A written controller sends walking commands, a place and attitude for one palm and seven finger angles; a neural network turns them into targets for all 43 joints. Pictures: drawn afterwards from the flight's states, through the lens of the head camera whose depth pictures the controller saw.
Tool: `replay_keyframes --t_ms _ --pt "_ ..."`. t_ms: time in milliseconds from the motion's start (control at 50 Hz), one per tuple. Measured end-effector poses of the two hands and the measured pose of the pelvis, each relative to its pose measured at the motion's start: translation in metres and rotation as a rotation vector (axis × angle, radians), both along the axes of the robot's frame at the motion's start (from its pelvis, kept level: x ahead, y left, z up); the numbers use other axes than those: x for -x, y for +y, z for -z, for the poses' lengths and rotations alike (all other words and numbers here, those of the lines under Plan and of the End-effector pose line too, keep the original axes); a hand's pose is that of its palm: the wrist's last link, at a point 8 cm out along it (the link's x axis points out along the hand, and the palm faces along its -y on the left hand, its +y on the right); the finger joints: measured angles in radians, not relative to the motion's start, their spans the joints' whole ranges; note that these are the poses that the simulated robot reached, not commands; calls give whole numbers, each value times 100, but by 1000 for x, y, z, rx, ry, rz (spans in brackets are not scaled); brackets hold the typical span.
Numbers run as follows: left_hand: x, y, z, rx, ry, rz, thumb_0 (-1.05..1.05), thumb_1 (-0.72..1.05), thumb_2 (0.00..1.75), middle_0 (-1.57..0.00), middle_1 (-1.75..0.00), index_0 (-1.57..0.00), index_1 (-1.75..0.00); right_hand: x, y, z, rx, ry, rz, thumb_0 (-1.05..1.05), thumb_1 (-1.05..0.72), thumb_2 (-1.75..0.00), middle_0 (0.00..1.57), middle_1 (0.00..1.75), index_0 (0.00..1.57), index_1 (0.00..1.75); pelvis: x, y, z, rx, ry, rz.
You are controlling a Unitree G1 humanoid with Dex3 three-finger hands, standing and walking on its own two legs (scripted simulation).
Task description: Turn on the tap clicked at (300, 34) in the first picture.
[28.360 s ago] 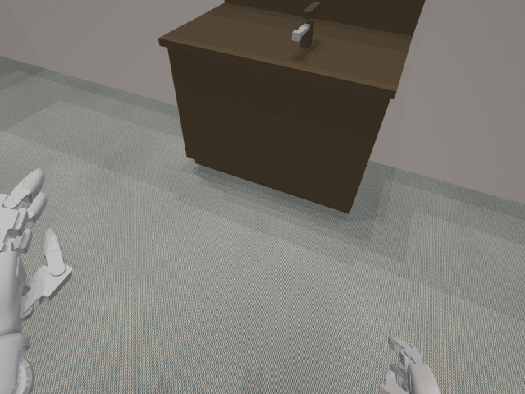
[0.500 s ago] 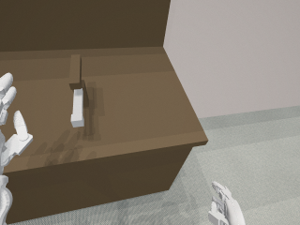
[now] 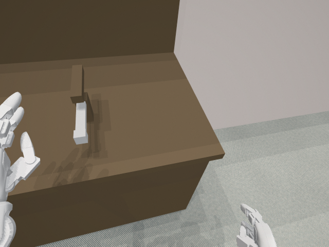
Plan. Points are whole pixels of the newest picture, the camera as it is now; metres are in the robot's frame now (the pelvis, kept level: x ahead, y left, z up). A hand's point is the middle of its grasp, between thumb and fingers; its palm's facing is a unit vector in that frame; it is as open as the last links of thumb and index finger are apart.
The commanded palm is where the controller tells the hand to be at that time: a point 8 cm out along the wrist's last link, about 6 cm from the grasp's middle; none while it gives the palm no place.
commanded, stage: look again from close up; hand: left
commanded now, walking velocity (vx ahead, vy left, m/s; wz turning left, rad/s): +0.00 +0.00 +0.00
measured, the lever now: (80, 136) +0.34 +0.25 +0.05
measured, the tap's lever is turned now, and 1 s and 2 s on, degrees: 0 0 0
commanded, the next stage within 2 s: shuffle to correct the standing spot in 0.04 s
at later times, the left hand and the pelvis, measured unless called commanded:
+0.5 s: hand (59, 159) +0.22 +0.21 +0.16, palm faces +0.38 -0.86 -0.36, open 7.4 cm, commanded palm +0.16 +0.25 +0.17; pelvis +0.00 -0.03 +0.00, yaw +0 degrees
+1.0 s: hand (83, 161) +0.22 +0.18 +0.16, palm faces +0.34 -0.85 -0.39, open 7.4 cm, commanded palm +0.17 +0.22 +0.17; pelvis +0.01 -0.07 -0.01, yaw +0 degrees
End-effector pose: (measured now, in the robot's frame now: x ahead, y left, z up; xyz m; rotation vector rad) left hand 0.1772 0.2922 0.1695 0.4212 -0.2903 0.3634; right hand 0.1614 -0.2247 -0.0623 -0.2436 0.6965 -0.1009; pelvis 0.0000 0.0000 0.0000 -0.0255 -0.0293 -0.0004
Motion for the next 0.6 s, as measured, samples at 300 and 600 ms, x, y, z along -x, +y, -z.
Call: replay_keyframes --t_ms 300,600 --pt "-2 -12 0 7 20 -8 2 89 90 -21 -30 -21 -30 -7 -4 0 -28 -6 -1 2 -90 -89 20 30 20 30 0 -12 -1 -7 3 1" --pt "-4 -52 -3 -7 51 26 2 89 90 -21 -30 -21 -30 -8 -40 5 -49 0 8 1 -90 -89 21 30 20 30 1 -48 2 -3 17 5"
